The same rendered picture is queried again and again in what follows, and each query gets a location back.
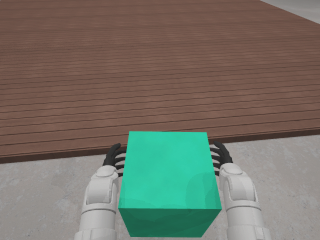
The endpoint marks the right robot forearm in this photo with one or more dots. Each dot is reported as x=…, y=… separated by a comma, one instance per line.
x=242, y=206

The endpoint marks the robot right hand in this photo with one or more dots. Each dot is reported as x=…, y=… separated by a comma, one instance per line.
x=223, y=158

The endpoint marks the robot left hand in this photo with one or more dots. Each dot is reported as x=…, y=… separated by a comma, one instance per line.
x=110, y=159

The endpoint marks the left robot forearm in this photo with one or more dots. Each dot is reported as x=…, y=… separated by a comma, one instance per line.
x=100, y=206

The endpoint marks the carton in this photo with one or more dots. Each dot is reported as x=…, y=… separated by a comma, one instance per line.
x=169, y=187

